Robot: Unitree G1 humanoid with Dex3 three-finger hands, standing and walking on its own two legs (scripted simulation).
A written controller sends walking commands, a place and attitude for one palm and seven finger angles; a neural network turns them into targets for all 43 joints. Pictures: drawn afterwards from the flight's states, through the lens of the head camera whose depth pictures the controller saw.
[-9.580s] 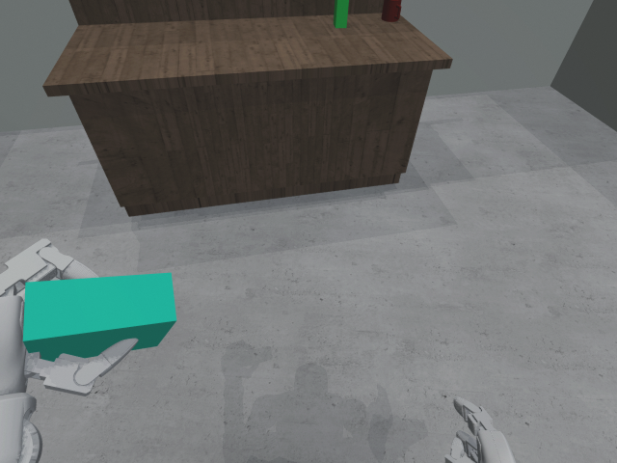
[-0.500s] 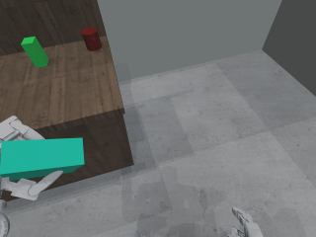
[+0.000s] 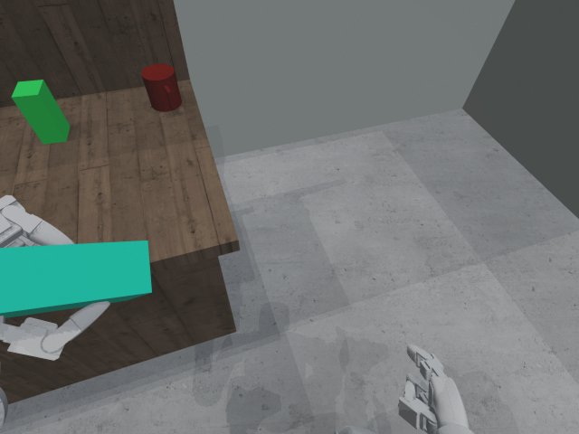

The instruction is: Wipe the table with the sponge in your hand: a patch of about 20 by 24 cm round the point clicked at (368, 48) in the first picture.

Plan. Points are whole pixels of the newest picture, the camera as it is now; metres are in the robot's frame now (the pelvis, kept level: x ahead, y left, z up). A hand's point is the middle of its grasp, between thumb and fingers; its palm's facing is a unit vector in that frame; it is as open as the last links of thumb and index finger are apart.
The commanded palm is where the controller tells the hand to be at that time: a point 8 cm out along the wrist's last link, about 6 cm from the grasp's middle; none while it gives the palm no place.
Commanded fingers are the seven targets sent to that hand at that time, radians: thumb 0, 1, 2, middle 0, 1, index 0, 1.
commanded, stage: come to a stop and stand still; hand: left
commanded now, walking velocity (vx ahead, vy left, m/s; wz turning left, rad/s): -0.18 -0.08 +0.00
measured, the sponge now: (93, 278) +0.23 +0.21 +0.17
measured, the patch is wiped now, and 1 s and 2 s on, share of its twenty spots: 0.00 0.00 0.00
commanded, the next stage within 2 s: look again from close up in 1.00 s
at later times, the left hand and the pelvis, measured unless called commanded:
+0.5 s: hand (24, 292) +0.21 +0.26 +0.17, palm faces +0.40 -0.82 -0.42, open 9.1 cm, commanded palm +0.16 +0.29 +0.18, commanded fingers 0.00 0.10 1.30 -1.20 -1.60 -1.20 -1.60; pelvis +0.00 +0.01 +0.00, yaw +0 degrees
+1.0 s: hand (23, 332) +0.18 +0.25 +0.16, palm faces +0.39 -0.83 -0.40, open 9.1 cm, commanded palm +0.13 +0.29 +0.18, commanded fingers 0.00 0.10 1.30 -1.20 -1.60 -1.20 -1.60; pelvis -0.04 +0.01 +0.00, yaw -1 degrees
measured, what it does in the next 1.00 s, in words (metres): steps on the spot: right foot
